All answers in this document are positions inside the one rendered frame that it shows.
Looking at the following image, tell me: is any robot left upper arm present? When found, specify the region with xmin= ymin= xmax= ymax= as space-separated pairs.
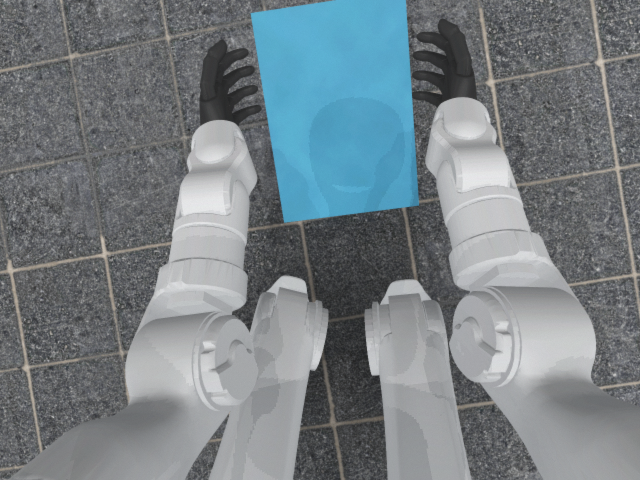
xmin=8 ymin=311 xmax=258 ymax=480

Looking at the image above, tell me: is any carton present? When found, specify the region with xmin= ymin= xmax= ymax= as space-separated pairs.
xmin=251 ymin=0 xmax=419 ymax=223

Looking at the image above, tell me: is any robot right hand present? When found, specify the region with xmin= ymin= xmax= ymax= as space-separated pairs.
xmin=412 ymin=18 xmax=477 ymax=108

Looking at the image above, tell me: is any robot left hand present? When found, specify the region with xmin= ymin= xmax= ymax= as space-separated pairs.
xmin=199 ymin=39 xmax=262 ymax=126

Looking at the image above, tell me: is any right robot shin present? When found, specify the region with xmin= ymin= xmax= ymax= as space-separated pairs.
xmin=380 ymin=279 xmax=449 ymax=357

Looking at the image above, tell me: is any left robot thigh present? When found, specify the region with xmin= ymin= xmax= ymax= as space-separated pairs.
xmin=208 ymin=287 xmax=329 ymax=480

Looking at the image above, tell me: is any robot left forearm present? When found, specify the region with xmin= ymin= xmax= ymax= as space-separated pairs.
xmin=125 ymin=120 xmax=257 ymax=384

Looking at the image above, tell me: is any robot right upper arm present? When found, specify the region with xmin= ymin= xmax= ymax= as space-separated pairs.
xmin=449 ymin=286 xmax=640 ymax=480

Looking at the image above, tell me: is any robot right forearm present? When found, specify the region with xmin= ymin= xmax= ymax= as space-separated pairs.
xmin=425 ymin=97 xmax=596 ymax=354

